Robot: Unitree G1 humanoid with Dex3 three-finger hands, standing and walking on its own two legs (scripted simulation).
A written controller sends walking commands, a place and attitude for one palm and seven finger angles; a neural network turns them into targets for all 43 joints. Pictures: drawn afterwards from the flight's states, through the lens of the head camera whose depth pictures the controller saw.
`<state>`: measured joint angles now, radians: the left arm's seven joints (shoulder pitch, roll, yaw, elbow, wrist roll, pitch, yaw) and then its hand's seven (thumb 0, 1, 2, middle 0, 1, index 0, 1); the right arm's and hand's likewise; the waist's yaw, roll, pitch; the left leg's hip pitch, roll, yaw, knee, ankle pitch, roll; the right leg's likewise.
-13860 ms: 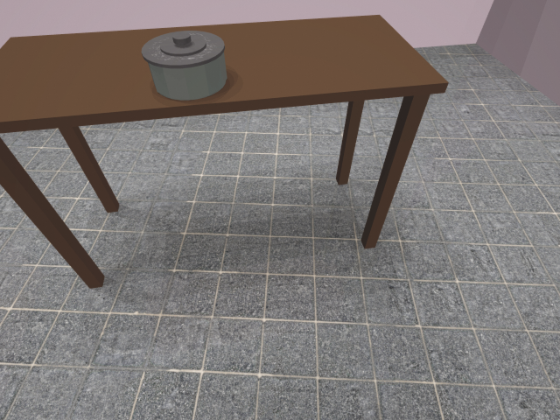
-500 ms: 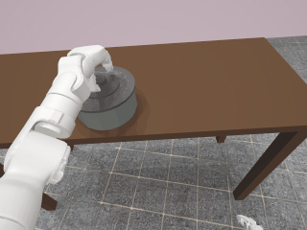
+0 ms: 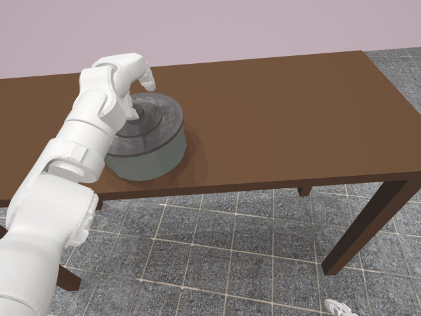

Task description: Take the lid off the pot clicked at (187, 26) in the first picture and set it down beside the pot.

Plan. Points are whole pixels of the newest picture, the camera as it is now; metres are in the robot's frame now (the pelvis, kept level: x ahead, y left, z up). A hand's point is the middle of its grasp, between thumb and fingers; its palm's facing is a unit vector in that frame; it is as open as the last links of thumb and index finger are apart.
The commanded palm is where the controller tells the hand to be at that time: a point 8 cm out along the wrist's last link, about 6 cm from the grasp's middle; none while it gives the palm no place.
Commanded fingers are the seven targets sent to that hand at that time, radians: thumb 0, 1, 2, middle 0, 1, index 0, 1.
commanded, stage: raise the hand to come down again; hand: left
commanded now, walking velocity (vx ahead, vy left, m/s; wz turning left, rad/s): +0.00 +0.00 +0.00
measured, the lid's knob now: (133, 112) +0.49 +0.16 +0.14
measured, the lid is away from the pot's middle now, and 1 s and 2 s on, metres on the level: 0.00 0.00 0.00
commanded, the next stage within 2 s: move the open hand above the knob in 0.28 s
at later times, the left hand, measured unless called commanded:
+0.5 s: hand (127, 97) +0.46 +0.15 +0.20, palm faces -0.26 -0.07 -0.96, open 10.2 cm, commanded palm +0.45 +0.16 +0.26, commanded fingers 0.00 -0.23 1.23 -0.80 -0.08 -0.80 -0.08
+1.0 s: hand (119, 100) +0.45 +0.16 +0.20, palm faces -0.26 -0.06 -0.96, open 10.2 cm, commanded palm +0.44 +0.16 +0.26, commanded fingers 0.00 -0.23 1.23 -0.80 -0.08 -0.80 -0.08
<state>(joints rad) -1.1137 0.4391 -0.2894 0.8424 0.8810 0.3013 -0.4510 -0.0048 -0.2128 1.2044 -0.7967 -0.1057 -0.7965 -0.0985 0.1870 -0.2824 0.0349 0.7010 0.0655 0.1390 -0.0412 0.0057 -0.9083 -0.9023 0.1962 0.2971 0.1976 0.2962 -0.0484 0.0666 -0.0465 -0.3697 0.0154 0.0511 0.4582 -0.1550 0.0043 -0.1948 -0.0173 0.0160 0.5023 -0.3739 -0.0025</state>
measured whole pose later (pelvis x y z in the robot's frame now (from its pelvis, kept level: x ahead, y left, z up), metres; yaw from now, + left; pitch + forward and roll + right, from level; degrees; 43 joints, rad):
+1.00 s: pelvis -0.01 +0.01 +0.00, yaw +0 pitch +4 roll +1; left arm -1.13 0.45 -0.31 0.84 0.88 0.30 -0.46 0.00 -0.22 1.23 -0.81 -0.09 -0.81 -0.08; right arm 0.18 -0.28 0.03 0.69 0.07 0.13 -0.04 0.01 -0.91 -0.90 0.20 0.30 0.20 0.30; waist -0.05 0.05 -0.05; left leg -0.39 0.01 0.04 0.47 -0.15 0.01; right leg -0.20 -0.02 0.01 0.50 -0.37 0.00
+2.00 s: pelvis +0.00 +0.00 +0.00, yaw +0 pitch +4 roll +1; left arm -1.09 0.46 -0.32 0.78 0.87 0.31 -0.47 0.00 -0.22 1.23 -0.81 -0.09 -0.81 -0.08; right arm 0.17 -0.28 0.03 0.68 0.07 0.13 -0.04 0.01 -0.91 -0.90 0.20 0.30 0.20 0.30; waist -0.03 0.06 -0.04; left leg -0.37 0.01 0.04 0.46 -0.16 0.00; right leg -0.19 -0.02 0.01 0.49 -0.37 0.00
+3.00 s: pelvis +0.00 +0.01 +0.00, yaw +0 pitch +4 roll +1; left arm -1.14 0.43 -0.31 0.89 0.86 0.36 -0.49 0.00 -0.22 1.23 -0.81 -0.09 -0.81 -0.08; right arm 0.19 -0.29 0.04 0.71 0.06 0.13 -0.04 0.01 -0.91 -0.90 0.20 0.30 0.20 0.30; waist -0.05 0.06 -0.05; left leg -0.37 0.01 0.05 0.46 -0.15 0.01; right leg -0.19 -0.02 0.02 0.49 -0.36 0.00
